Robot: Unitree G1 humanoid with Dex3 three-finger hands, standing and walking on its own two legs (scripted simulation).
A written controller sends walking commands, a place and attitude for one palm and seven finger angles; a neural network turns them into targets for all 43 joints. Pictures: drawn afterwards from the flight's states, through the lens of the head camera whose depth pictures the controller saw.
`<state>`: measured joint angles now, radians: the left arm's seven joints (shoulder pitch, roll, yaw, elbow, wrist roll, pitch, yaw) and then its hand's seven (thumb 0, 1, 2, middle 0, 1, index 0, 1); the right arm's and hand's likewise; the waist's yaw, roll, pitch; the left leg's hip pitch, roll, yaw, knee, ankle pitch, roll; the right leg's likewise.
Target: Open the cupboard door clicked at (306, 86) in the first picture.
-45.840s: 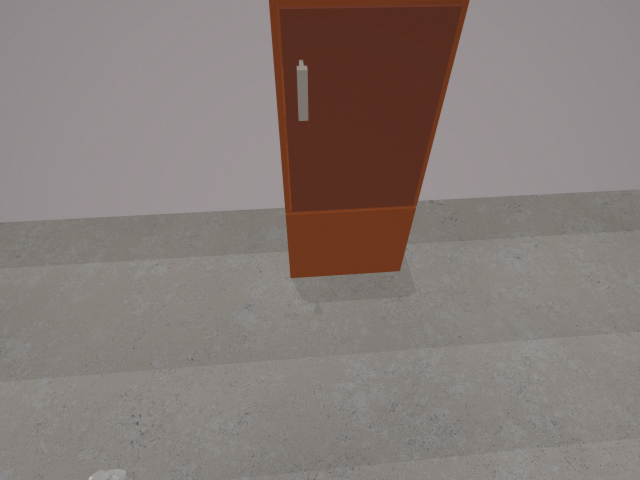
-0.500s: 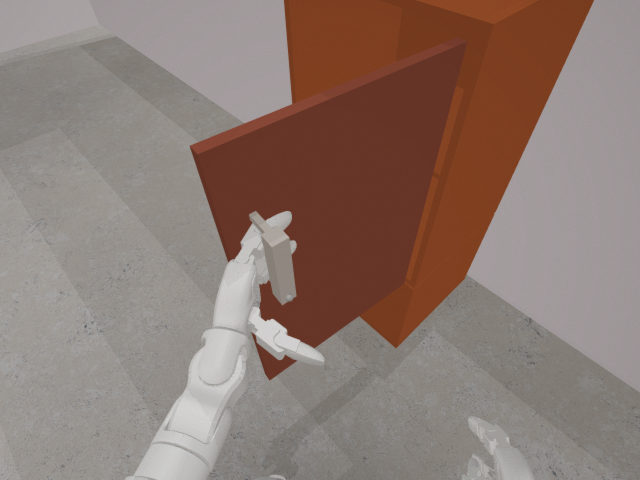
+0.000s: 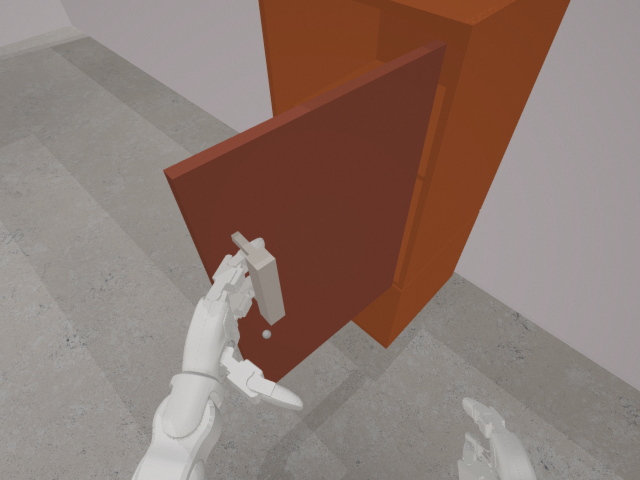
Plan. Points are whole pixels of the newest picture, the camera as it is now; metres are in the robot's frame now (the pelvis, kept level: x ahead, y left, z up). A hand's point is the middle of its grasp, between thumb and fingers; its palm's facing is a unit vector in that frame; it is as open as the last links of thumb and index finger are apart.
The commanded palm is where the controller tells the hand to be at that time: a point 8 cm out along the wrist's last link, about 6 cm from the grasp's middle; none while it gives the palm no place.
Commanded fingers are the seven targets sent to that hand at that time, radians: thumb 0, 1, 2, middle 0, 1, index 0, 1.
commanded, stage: slide the hand sideways off the handle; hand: left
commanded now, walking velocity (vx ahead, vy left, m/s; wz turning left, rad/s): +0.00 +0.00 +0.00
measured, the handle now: (257, 278) +0.34 +0.10 +0.07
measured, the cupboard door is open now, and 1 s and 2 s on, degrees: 85 85 85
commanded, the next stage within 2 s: draw the hand back to the body in 0.52 s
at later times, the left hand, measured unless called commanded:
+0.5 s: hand (213, 377) +0.22 +0.13 +0.07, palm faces -0.02 -1.00 -0.06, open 16.3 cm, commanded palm +0.19 +0.19 +0.07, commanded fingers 0.00 -0.50 0.30 -0.15 -0.30 -0.15 -0.30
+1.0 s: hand (162, 383) +0.20 +0.16 +0.11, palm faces -0.01 -1.00 -0.08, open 16.3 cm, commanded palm +0.17 +0.23 +0.12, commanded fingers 0.00 -0.50 0.30 -0.15 -0.30 -0.15 -0.30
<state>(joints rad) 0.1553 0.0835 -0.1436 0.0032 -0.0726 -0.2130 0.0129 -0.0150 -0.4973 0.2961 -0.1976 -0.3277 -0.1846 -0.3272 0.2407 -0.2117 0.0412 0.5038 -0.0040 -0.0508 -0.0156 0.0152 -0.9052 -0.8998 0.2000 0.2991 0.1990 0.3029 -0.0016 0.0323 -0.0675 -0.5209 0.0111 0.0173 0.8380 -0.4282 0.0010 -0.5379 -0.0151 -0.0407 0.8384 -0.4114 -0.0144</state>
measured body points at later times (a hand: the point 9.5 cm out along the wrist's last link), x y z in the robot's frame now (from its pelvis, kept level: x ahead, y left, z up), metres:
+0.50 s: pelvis +0.01 -0.02 -0.01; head +0.04 -0.04 +0.44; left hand +0.21 +0.18 +0.08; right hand +0.20 -0.24 -0.09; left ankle +0.00 +0.12 -0.70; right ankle +0.01 -0.11 -0.70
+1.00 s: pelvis +0.00 +0.00 +0.00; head +0.01 -0.02 +0.45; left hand +0.19 +0.22 +0.11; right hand +0.19 -0.21 -0.07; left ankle +0.00 +0.12 -0.70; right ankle +0.01 -0.11 -0.70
